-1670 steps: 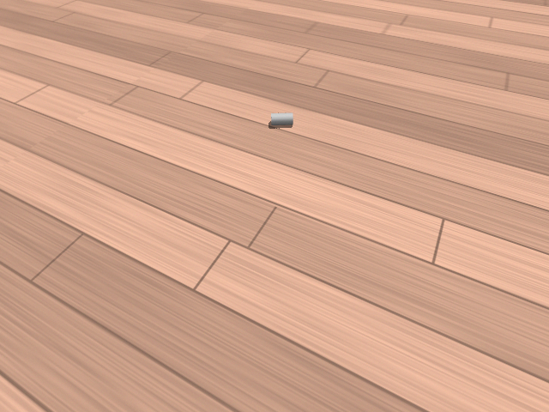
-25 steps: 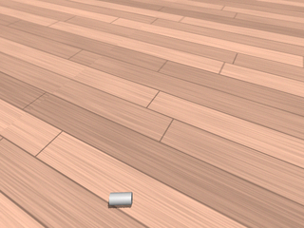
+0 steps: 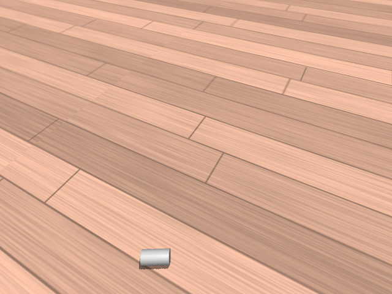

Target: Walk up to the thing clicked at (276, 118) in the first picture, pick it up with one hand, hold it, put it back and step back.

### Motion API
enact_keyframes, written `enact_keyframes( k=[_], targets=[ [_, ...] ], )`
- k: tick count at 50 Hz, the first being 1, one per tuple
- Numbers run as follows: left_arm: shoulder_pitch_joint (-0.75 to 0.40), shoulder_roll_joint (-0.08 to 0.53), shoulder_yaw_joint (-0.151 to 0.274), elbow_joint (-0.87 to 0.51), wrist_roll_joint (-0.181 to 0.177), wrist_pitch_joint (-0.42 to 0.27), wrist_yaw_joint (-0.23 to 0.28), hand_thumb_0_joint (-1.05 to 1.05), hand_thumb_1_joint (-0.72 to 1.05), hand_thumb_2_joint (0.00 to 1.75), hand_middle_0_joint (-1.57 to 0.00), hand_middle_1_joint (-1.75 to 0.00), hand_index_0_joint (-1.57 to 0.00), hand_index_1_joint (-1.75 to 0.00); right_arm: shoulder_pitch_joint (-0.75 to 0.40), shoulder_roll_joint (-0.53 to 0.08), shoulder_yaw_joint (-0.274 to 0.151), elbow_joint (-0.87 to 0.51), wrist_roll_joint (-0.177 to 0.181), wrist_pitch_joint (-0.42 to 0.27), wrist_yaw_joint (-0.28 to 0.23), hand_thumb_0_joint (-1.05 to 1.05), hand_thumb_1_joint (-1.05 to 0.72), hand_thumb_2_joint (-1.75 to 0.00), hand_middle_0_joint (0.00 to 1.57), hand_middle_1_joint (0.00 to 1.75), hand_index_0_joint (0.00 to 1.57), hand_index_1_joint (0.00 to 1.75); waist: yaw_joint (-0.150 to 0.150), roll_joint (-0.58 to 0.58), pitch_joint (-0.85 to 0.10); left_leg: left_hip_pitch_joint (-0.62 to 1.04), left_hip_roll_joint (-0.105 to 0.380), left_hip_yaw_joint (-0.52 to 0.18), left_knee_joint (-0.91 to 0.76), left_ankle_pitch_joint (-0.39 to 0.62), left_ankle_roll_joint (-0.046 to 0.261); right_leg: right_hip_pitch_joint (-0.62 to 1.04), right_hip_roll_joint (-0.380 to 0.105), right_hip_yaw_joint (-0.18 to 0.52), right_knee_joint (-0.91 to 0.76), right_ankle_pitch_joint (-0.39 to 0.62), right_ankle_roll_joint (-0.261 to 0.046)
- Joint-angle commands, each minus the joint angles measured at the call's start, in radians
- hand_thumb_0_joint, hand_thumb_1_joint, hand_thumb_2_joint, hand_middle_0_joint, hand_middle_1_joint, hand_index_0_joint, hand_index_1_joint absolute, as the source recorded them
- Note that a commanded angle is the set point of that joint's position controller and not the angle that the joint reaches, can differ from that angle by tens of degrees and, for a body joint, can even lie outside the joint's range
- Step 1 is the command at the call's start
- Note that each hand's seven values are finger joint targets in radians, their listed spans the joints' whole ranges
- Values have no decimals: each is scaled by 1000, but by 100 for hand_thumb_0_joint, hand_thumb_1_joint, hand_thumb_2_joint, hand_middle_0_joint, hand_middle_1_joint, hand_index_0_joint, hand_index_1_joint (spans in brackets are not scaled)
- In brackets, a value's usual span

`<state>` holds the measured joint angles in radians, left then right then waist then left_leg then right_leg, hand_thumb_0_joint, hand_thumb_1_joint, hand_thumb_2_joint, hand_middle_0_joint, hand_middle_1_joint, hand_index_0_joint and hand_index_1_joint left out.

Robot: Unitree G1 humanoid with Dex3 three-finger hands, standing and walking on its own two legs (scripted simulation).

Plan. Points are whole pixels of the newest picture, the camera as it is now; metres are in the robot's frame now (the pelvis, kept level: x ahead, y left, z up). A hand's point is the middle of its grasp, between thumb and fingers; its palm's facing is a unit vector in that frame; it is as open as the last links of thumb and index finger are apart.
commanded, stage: stand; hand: left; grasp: from above
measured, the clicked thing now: (155, 257) +0.42 +0.24 -0.75
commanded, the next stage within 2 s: step back in 0.44 s
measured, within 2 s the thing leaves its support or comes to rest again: neither
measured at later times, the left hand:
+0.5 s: hand out of the picture +0.07 +0.25 -0.16, palm faces +0.02 -0.94 -0.35, open 7.4 cm
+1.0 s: hand out of the picture +0.04 +0.31 -0.18, palm faces -0.07 -0.93 -0.37, open 7.4 cm
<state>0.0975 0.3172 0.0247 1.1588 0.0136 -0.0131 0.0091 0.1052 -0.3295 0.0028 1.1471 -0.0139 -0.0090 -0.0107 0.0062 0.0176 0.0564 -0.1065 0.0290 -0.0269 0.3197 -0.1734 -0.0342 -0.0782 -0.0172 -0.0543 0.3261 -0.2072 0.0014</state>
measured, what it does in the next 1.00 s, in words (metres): walks backwards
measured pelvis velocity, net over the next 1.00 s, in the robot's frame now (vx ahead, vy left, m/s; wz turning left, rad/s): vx -0.09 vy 0.05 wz -0.03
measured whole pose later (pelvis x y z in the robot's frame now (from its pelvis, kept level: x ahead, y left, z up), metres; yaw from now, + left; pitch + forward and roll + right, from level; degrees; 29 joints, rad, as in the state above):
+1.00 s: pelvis -0.09 +0.05 -0.02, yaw -2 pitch -1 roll -1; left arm 0.07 0.39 0.07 0.89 0.01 0.06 0.03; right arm 0.13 -0.34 -0.04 0.88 -0.02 0.02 -0.02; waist -0.02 -0.03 0.22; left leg -0.32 0.00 0.01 0.58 -0.24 0.04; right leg -0.40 0.09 0.13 1.09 -0.54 0.02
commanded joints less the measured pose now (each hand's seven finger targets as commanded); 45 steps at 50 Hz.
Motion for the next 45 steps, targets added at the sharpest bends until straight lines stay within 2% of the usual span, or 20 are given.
enact_keyframes(
  k=[1, 8, 12, 21, 22, 25, 26, 28, 29, 30, 33, 34, 35, 36, 37, 38, 39, 41, 42, 45],
  targets=[
    [-40, 215, 42, -61, -5, -16, 10, 0, 90, 90, -20, -30, -20, -30, -23, -199, -36, -58, -3, -21, -12, 0, -90, -90, 20, 30, 20, 30, -2, -17, -82, 5, 96, -67, -32, 200, 46, 24, -119, 97, -50, 193, -17],
    [-39, 221, 41, -64, -1, -18, 9, 0, 90, 90, -20, -30, -20, -30, -28, -198, -36, -62, -3, -20, -10, 0, -90, -90, 20, 30, 20, 30, -5, -28, -72, 7, 96, -69, -38, 165, 45, 5, -115, 96, -65, 156, -13],
    [-37, 220, 40, -70, -3, -18, 9, 0, 90, 90, -20, -30, -20, -30, -23, -207, -36, -62, -1, -22, -10, 0, -90, -90, 20, 30, 20, 30, -8, -16, -93, 17, 100, -64, -30, 200, 46, 24, -122, 101, -54, 208, -19],
    [-34, 221, 39, -67, -4, -18, 5, 0, 90, 90, -20, -30, -20, -30, -29, -206, -34, -62, -1, -22, -7, 0, -90, -90, 20, 30, 20, 30, -4, -17, -68, 4, 97, -69, -48, 153, 43, 6, -115, 97, -62, 147, -17],
    [-29, 301, 85, -90, -20, -8, 9, 0, 90, 90, -20, -30, -20, -30, -64, -266, -58, -93, 8, -4, -1, 0, -90, -90, 20, 30, 20, 30, -4, -38, 36, -83, 77, -67, 79, 310, 76, -54, -112, 120, 15, 339, -28],
    [-5, 301, 99, -143, -24, -1, 16, 0, 90, 90, -20, -30, -20, -30, -19, -229, -62, -136, 25, 12, 2, 0, -90, -90, 20, 30, 20, 30, -14, -77, -72, -89, 10, -13, 258, 266, 74, -30, -179, 162, 42, 471, -113],
    [-30, 313, 105, -170, -18, 4, 16, 0, 90, 90, -20, -30, -20, -30, -4, -226, -69, -151, 25, 22, 3, 0, -90, -90, 20, 30, 20, 30, -19, -119, -99, -110, -28, 3, 342, 158, 71, -27, -225, 197, 35, 477, -157],
    [-87, 315, 108, -226, 0, 9, 19, 0, 90, 90, -20, -30, -20, -30, 22, -229, -85, -176, 16, 40, 8, 0, -90, -90, 20, 30, 20, 30, -25, -193, -120, -160, -68, -21, 540, -277, 84, -80, -330, 265, 42, 479, -246],
    [-98, 320, 108, -249, 9, 10, 20, 0, 90, 90, -20, -30, -20, -30, 49, -230, -91, -188, 13, 47, 10, 0, -90, -90, 20, 30, 20, 30, -31, -190, -104, -167, -49, -60, 596, -356, 93, -129, -356, 269, 66, 466, -267],
    [-128, 316, 107, -272, 10, 10, 21, 0, 90, 90, -20, -30, -20, -30, 76, -231, -91, -200, 18, 50, 12, 0, -90, -90, 20, 30, 20, 30, -50, -201, -90, -179, -38, -78, 598, -359, 100, -144, -347, 252, 90, 474, -255],
    [-118, 289, 94, -297, 13, 20, 22, 0, 90, 90, -20, -30, -20, -30, 99, -221, -96, -217, 13, 41, 12, 0, -90, -90, 20, 30, 20, 30, -38, -181, -88, -213, -36, -17, 380, -208, 89, -74, -255, 177, 204, 452, -180],
    [-110, 291, 92, -301, 5, 29, 19, 0, 90, 90, -20, -30, -20, -30, 114, -220, -97, -211, 3, 34, 12, 0, -90, -90, 20, 30, 20, 30, -39, -154, -93, -170, -39, 8, 251, -81, 85, -85, -219, 150, 265, 414, -149],
    [-104, 283, 89, -315, -2, 39, 16, 0, 90, 90, -20, -30, -20, -30, 128, -226, -102, -218, -8, 27, 10, 0, -90, -90, 20, 30, 20, 30, -47, -96, -86, -139, -10, -11, 124, 199, 86, -100, -167, 118, 337, 332, -107],
    [-68, 225, 80, -326, -18, 50, 15, 0, 90, 90, -20, -30, -20, -30, 98, -292, -118, -238, -28, 19, 6, 0, -90, -90, 20, 30, 20, 30, -17, 73, -94, -93, 141, -227, 80, 448, 127, -196, -35, 76, 481, 125, -53],
    [-58, 199, 75, -335, -19, 59, 23, 0, 90, 90, -20, -30, -20, -30, 84, -372, -132, -254, -25, 12, 7, 0, -90, -90, 20, 30, 20, 30, -20, 194, -93, -26, 268, -385, 68, 670, 212, -351, 119, 119, 618, -422, -33],
    [-58, 221, 83, -326, -11, 63, 37, 0, 90, 90, -20, -30, -20, -30, 93, -405, -141, -264, -14, 11, 6, 0, -90, -90, 20, 30, 20, 30, -54, 206, -134, -37, 331, -468, 79, 668, 289, -342, 130, 233, 755, -506, -30],
    [-79, 238, 82, -322, -6, 65, 43, 0, 90, 90, -20, -30, -20, -30, 67, -372, -137, -276, -13, 11, 0, 0, -90, -90, 20, 30, 20, 30, -53, 142, -138, -37, 298, -407, 96, 641, 275, -361, 124, 279, 824, -477, -36],
    [-22, 238, 82, -305, -21, 66, 40, 0, 90, 90, -20, -30, -20, -30, -9, -311, -121, -298, -17, 13, -15, 0, -90, -90, 20, 30, 20, 30, 1, 120, -129, 1, 204, -244, 146, 577, 234, -416, 121, 280, 898, -351, -33],
    [17, 247, 84, -300, -20, 65, 38, 0, 90, 90, -20, -30, -20, -30, -9, -298, -117, -310, -14, 11, -22, 0, -90, -90, 20, 30, 20, 30, 18, 142, -132, 33, 214, -234, 155, 562, 254, -425, 110, 260, 908, -321, -24],
    [0, 248, 91, -329, -5, 56, 30, 0, 90, 90, -20, -30, -20, -30, 62, -269, -117, -323, -13, 11, -27, 0, -90, -90, 20, 30, 20, 30, -30, 95, -135, 98, 214, -236, 169, 575, 281, -426, 104, 223, 852, -335, 18]
  ],
)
